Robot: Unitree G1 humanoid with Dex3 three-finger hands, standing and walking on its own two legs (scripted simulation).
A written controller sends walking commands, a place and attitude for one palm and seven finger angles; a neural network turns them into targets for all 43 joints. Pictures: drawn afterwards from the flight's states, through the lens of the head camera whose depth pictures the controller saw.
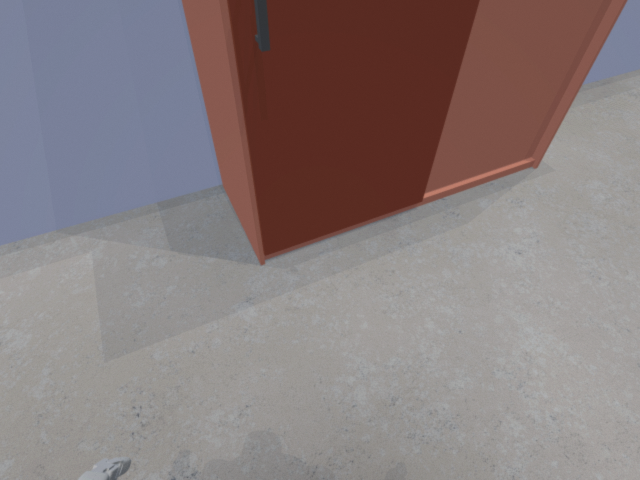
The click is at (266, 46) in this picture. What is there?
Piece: wardrobe's sliding door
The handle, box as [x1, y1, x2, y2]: [254, 0, 269, 51]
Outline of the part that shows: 254,0 257,25 257,34 255,35 255,39 259,45 259,48 262,51 268,50 269,39 266,1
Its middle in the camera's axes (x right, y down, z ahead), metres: -0.14 -0.54 +0.86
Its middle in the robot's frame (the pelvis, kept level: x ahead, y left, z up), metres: +1.02 +0.20 +0.19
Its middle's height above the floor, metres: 0.96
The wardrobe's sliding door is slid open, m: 0.00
